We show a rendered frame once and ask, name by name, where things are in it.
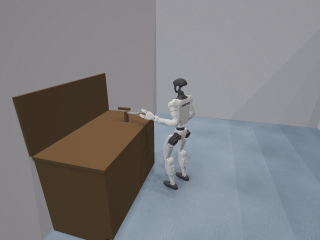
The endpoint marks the right robot upper arm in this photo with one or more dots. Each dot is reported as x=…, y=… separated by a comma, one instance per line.
x=192, y=109

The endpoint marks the robot right shin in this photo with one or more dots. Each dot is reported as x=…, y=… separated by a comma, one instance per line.
x=183, y=164

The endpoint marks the tap lever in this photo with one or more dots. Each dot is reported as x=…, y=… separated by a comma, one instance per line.
x=134, y=113

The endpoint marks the robot left foot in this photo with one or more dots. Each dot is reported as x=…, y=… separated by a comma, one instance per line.
x=174, y=186

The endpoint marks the robot left forearm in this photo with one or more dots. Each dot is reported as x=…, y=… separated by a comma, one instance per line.
x=166, y=122

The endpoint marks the robot left hand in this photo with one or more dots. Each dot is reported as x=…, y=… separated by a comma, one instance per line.
x=149, y=115

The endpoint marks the left robot upper arm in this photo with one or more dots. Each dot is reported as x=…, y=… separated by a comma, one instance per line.
x=172, y=105

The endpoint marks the counter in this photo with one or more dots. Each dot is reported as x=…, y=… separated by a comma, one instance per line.
x=91, y=161

